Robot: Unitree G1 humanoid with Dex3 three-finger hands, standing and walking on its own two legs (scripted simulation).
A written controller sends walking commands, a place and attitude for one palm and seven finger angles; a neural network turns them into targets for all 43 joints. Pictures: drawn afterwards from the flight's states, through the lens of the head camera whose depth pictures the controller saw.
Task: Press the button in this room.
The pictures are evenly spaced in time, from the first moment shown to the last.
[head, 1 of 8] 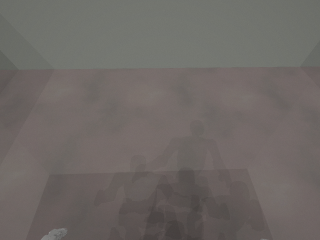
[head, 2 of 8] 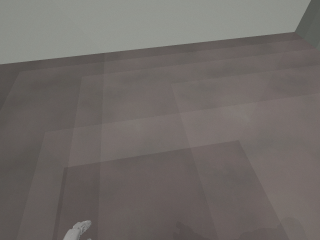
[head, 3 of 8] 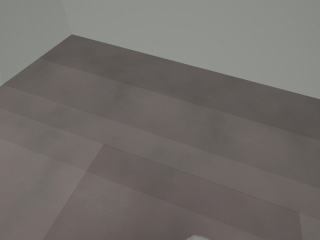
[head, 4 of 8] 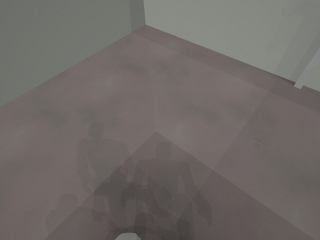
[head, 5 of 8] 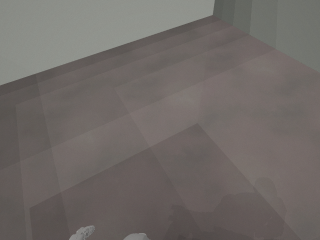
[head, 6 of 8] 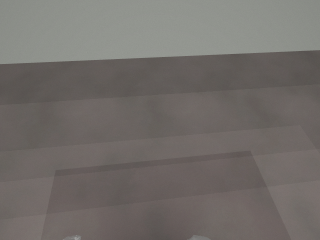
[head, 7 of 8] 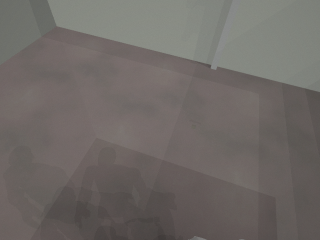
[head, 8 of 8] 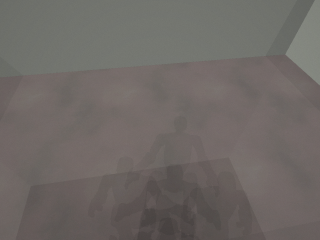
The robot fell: no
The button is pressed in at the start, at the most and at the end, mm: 0 0 0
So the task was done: no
